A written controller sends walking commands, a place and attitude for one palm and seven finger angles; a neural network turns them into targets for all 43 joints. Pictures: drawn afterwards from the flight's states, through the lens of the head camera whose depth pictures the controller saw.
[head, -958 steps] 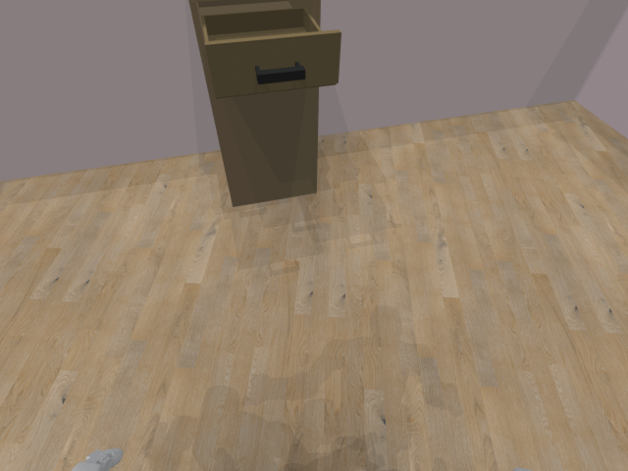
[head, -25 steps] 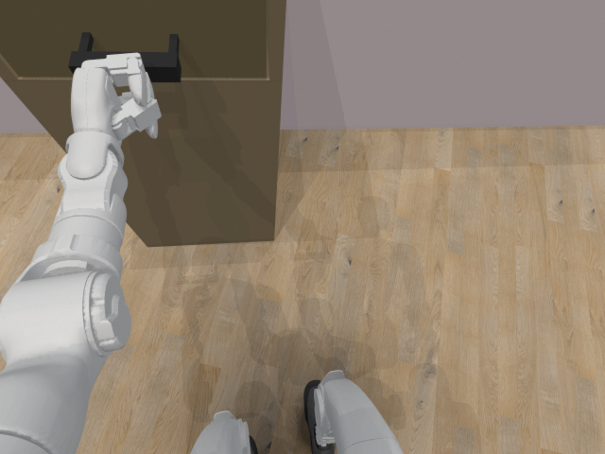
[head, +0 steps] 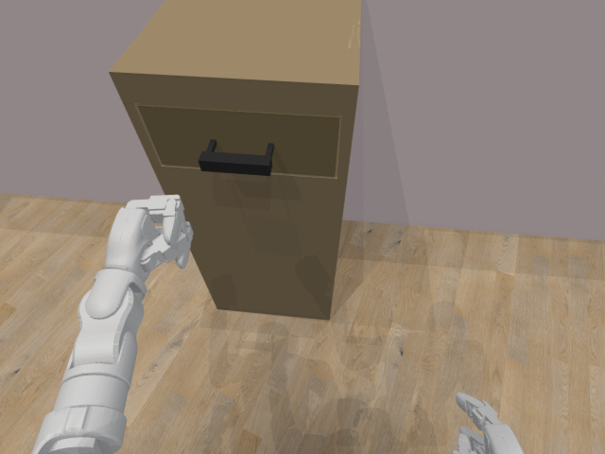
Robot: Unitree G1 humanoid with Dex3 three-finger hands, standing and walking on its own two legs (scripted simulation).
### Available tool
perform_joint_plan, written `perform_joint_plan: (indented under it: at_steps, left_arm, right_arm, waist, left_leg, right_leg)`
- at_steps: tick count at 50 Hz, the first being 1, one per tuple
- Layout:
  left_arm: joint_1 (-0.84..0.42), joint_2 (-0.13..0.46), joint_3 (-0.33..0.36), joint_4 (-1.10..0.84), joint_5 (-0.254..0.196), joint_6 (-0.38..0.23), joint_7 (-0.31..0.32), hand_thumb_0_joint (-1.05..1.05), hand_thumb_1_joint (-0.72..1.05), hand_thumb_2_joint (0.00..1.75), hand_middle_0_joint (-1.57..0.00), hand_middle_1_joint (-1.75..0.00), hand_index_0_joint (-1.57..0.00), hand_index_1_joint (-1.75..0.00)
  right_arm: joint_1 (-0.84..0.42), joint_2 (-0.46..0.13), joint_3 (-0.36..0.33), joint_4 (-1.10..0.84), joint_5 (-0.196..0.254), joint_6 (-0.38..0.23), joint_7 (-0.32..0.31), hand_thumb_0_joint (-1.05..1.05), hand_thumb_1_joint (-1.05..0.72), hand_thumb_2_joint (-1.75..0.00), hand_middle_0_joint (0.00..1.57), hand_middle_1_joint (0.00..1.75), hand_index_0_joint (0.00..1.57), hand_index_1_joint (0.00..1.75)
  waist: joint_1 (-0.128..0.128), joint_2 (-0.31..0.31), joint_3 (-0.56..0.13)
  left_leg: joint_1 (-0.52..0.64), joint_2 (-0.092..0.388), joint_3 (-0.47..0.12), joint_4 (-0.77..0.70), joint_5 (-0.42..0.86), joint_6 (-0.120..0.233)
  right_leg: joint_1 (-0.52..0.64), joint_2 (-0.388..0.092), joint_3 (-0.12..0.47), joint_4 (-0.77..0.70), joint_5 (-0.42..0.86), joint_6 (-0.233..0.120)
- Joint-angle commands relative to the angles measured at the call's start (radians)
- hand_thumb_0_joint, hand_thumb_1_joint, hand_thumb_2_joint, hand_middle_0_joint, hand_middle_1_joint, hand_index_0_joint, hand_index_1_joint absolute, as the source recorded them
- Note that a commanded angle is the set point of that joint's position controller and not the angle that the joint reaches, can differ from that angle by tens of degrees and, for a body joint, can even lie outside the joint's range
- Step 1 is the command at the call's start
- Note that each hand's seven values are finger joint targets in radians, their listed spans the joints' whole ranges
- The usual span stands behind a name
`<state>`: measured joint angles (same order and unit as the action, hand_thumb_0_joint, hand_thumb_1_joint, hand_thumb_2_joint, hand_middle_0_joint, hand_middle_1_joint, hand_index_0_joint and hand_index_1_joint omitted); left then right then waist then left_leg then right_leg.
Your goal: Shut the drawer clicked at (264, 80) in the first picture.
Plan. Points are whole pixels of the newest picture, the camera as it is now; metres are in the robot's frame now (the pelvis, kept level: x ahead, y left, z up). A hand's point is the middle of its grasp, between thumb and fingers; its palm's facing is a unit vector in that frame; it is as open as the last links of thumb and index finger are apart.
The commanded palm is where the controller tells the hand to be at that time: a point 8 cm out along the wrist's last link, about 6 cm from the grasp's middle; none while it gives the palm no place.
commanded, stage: draw the hand back to the body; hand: left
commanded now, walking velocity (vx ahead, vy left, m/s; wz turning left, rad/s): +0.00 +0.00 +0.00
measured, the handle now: (238, 155) +0.60 +0.14 +0.02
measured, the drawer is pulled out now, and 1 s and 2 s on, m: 0.00 0.00 0.00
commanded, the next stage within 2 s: step back with the hand held close in 0.86 s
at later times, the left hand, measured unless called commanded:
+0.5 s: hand (61, 318) +0.23 +0.23 +0.16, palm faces +0.32 -0.88 -0.34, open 3.3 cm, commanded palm +0.17 +0.27 +0.18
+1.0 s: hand out of the picture +0.16 +0.25 +0.19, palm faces +0.44 -0.81 -0.39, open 3.3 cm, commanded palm +0.11 +0.28 +0.20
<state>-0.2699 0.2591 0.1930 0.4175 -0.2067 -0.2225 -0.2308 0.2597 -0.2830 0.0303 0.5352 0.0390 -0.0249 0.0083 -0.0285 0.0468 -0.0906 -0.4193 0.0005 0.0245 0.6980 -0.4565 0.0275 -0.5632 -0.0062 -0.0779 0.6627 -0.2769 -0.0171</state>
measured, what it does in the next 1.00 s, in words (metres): stands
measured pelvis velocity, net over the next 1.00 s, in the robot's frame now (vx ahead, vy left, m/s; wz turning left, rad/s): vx -0.02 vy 0.00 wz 0.01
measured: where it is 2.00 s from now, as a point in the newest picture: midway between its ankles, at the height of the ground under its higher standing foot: outside the picture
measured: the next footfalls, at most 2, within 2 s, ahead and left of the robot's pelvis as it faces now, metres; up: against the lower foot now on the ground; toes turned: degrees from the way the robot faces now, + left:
none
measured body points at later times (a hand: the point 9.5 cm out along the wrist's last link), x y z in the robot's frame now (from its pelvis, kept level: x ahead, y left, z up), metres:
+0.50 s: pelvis +0.00 +0.00 +0.03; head -0.01 -0.02 +0.47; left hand +0.20 +0.27 +0.18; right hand +0.19 -0.20 -0.07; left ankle -0.07 +0.10 -0.72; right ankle +0.03 -0.11 -0.72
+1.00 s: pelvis -0.02 +0.00 +0.02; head -0.05 -0.02 +0.47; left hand +0.13 +0.29 +0.21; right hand +0.16 -0.21 -0.06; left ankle -0.07 +0.10 -0.72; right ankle +0.03 -0.11 -0.72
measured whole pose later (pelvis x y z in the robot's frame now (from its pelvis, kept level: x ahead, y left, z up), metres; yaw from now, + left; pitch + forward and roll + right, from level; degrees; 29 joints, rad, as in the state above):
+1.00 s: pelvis -0.02 +0.00 +0.02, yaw +0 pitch -6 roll -1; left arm 0.49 0.33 0.29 -0.44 -0.03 -0.12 0.11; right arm 0.23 -0.23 0.04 0.64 -0.02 -0.17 -0.07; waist 0.08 0.06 0.03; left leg 0.00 -0.01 0.02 0.43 -0.33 0.03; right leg -0.15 0.00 -0.08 0.42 -0.17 -0.02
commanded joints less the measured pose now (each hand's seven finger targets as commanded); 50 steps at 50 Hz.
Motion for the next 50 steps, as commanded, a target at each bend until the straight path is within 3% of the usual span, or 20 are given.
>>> perform_joint_plan:
  at_steps: [1,3,5,9,15,18,21,24,26,28,31,34,37,38,45,49,50]
  left_arm:
    - [-0.162,0.182,-0.012,-0.453,0.085,-0.015,0.16,0.0,0.9,0.9,-1.4,-1.6,-1.4,-1.6]
    - [-0.065,0.159,-0.038,-0.47,0.109,0.024,0.225,0.0,0.9,0.9,-1.4,-1.6,-1.4,-1.6]
    - [-0.034,0.169,-0.028,-0.529,0.126,0.044,0.263,0.0,0.9,0.9,-1.4,-1.6,-1.4,-1.6]
    - [0.029,0.169,-0.026,-0.628,0.148,0.067,0.298,0.0,0.9,0.9,-1.4,-1.6,-1.4,-1.6]
    - [0.231,0.181,0.012,-0.79,0.157,0.079,0.315,0.0,0.9,0.9,-1.4,-1.6,-1.4,-1.6]
    - [0.312,0.183,0.034,-0.825,0.159,0.089,0.315,0.0,0.9,0.9,-1.4,-1.6,-1.4,-1.6]
    - [0.396,0.2,0.072,-0.911,0.159,0.084,0.321,0.0,0.9,0.9,-1.4,-1.6,-1.4,-1.6]
    - [0.501,0.207,0.108,-0.953,0.157,0.082,0.324,0.0,0.9,0.9,-1.4,-1.6,-1.4,-1.6]
    - [0.548,0.223,0.136,-1.007,0.156,0.077,0.329,0.0,0.9,0.9,-1.4,-1.6,-1.4,-1.6]
    - [0.606,0.232,0.158,-1.028,0.155,0.075,0.331,0.0,0.9,0.9,-1.4,-1.6,-1.4,-1.6]
    - [0.678,0.254,0.206,-1.071,0.153,0.066,0.339,0.0,0.9,0.9,-1.4,-1.6,-1.4,-1.6]
    - [0.721,0.267,0.237,-1.106,0.153,0.061,0.345,0.0,0.9,0.9,-1.4,-1.6,-1.4,-1.6]
    - [0.671,0.207,0.168,-1.076,0.162,0.058,0.339,0.0,0.9,0.9,-1.4,-1.6,-1.4,-1.6]
    - [0.649,0.218,0.173,-1.078,0.164,0.055,0.343,0.0,0.9,0.9,-1.4,-1.6,-1.4,-1.6]
    - [0.66,0.241,0.204,-1.089,0.168,0.041,0.357,0.0,0.9,0.9,-1.4,-1.6,-1.4,-1.6]
    - [0.667,0.24,0.21,-1.088,0.168,0.037,0.355,0.0,0.9,0.9,-1.4,-1.6,-1.4,-1.6]
    - [0.547,0.36,0.355,-1.154,0.165,-0.019,0.364,0.0,0.9,0.9,-1.4,-1.6,-1.4,-1.6]
  right_arm:
    - [-0.073,-0.081,-0.047,-0.128,-0.006,-0.049,-0.035,0.0,-0.9,-0.9,0.2,0.3,0.2,0.3]
    - [-0.095,-0.077,-0.037,-0.111,-0.007,-0.045,-0.048,0.0,-0.9,-0.9,0.2,0.3,0.2,0.3]
    - [-0.11,-0.073,-0.029,-0.104,-0.011,-0.041,-0.058,0.0,-0.9,-0.9,0.2,0.3,0.2,0.3]
    - [-0.14,-0.062,-0.017,-0.095,-0.022,-0.045,-0.074,0.0,-0.9,-0.9,0.2,0.3,0.2,0.3]
    - [-0.157,-0.052,-0.013,-0.088,-0.041,-0.071,-0.075,0.0,-0.9,-0.9,0.2,0.3,0.2,0.3]
    - [-0.168,-0.054,-0.014,-0.083,-0.046,-0.075,-0.072,0.0,-0.9,-0.9,0.2,0.3,0.2,0.3]
    - [-0.167,-0.05,-0.019,-0.082,-0.052,-0.088,-0.069,0.0,-0.9,-0.9,0.2,0.3,0.2,0.3]
    - [-0.167,-0.05,-0.023,-0.077,-0.055,-0.101,-0.065,0.0,-0.9,-0.9,0.2,0.3,0.2,0.3]
    - [-0.165,-0.05,-0.028,-0.077,-0.055,-0.11,-0.063,0.0,-0.9,-0.9,0.2,0.3,0.2,0.3]
    - [-0.168,-0.052,-0.031,-0.076,-0.056,-0.12,-0.064,0.0,-0.9,-0.9,0.2,0.3,0.2,0.3]
    - [-0.16,-0.052,-0.037,-0.074,-0.054,-0.136,-0.067,0.0,-0.9,-0.9,0.2,0.3,0.2,0.3]
    - [-0.16,-0.05,-0.04,-0.073,-0.051,-0.152,-0.074,0.0,-0.9,-0.9,0.2,0.3,0.2,0.3]
    - [-0.156,-0.058,-0.04,-0.057,-0.049,-0.166,-0.076,0.0,-0.9,-0.9,0.2,0.3,0.2,0.3]
    - [-0.155,-0.059,-0.041,-0.056,-0.048,-0.171,-0.079,0.0,-0.9,-0.9,0.2,0.3,0.2,0.3]
    - [-0.151,-0.053,-0.038,-0.05,-0.054,-0.195,-0.087,0.0,-0.9,-0.9,0.2,0.3,0.2,0.3]
    - [-0.154,-0.048,-0.035,-0.049,-0.055,-0.204,-0.084,0.0,-0.9,-0.9,0.2,0.3,0.2,0.3]
    - [-0.147,-0.074,-0.037,-0.083,-0.053,-0.175,-0.082,0.0,-0.9,-0.9,0.2,0.3,0.2,0.3]
  waist:
    - [0.016,-0.027,-0.226]
    - [0.02,-0.044,-0.166]
    - [0.025,-0.037,-0.156]
    - [0.039,0.009,-0.118]
    - [0.063,0.01,-0.096]
    - [0.065,-0.025,-0.037]
    - [0.077,0.032,-0.052]
    - [0.083,-0.001,-0.018]
    - [0.087,0.008,-0.032]
    - [0.09,0.003,0.012]
    - [0.098,0.008,0.006]
    - [0.102,0.025,0.04]
    - [0.079,0.014,0.131]
    - [0.078,-0.003,0.139]
    - [0.097,0.029,0.076]
    - [0.099,0.038,0.092]
    - [0.045,0.013,0.169]
  left_leg:
    - [0.061,0.0,-0.015,-0.184,0.432,-0.005]
    - [0.097,0.01,-0.022,-0.222,0.416,-0.002]
    - [0.133,0.009,-0.023,-0.257,0.399,-0.004]
    - [0.202,0.006,-0.022,-0.314,0.409,-0.007]
    - [0.284,0.01,-0.03,-0.351,0.556,-0.019]
    - [0.279,0.014,-0.032,-0.363,0.543,-0.019]
    - [0.296,0.012,-0.032,-0.363,0.56,-0.026]
    - [0.283,0.017,-0.036,-0.364,0.562,-0.03]
    - [0.283,0.019,-0.038,-0.362,0.562,-0.032]
    - [0.267,0.022,-0.04,-0.364,0.53,-0.029]
    - [0.261,0.024,-0.038,-0.359,0.51,-0.028]
    - [0.258,0.028,-0.042,-0.36,0.467,-0.029]
    - [0.242,0.029,-0.051,-0.371,0.369,-0.018]
    - [0.239,0.03,-0.056,-0.377,0.328,-0.013]
    - [0.237,0.02,-0.048,-0.375,0.316,-0.013]
    - [0.226,0.021,-0.048,-0.381,0.325,-0.018]
    - [0.121,0.033,-0.064,-0.349,0.215,0.011]
  right_leg:
    - [0.414,-0.021,0.058,-0.105,0.31,-0.009]
    - [0.43,-0.015,0.054,-0.143,0.287,-0.009]
    - [0.466,-0.017,0.053,-0.173,0.277,-0.01]
    - [0.512,-0.015,0.049,-0.224,0.273,-0.014]
    - [0.584,-0.008,0.039,-0.263,0.352,-0.016]
    - [0.58,-0.005,0.039,-0.281,0.338,-0.013]
    - [0.598,-0.007,0.042,-0.283,0.338,-0.016]
    - [0.598,-0.008,0.043,-0.285,0.335,-0.015]
    - [0.606,-0.008,0.045,-0.282,0.329,-0.013]
    - [0.585,-0.01,0.047,-0.288,0.307,-0.013]
    - [0.586,-0.011,0.051,-0.287,0.292,-0.013]
    - [0.558,-0.008,0.055,-0.292,0.249,-0.013]
    - [0.488,-0.008,0.054,-0.31,0.152,-0.015]
    - [0.48,-0.01,0.053,-0.311,0.116,-0.013]
    - [0.533,-0.016,0.066,-0.306,0.12,-0.018]
    - [0.543,-0.014,0.07,-0.307,0.135,-0.019]
    - [0.444,-0.071,0.219,-0.351,0.134,-0.03]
